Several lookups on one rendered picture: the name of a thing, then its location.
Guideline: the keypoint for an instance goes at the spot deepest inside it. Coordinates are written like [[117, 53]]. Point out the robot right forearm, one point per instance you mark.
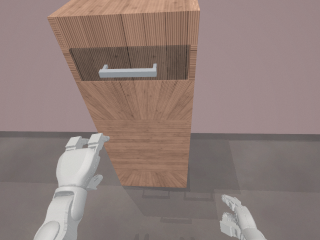
[[251, 233]]

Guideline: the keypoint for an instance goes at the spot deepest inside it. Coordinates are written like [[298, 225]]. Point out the drawer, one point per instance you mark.
[[172, 61]]

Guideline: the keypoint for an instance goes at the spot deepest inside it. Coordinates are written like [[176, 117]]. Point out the robot left forearm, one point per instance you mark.
[[63, 214]]

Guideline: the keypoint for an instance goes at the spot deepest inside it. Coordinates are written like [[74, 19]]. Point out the handle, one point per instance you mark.
[[128, 72]]

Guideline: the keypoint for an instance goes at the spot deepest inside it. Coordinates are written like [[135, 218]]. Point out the left robot hand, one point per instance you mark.
[[77, 165]]

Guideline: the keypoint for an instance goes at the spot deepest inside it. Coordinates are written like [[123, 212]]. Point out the cabinet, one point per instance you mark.
[[148, 121]]

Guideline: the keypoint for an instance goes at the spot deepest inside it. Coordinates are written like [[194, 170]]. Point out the right robot hand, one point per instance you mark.
[[232, 225]]

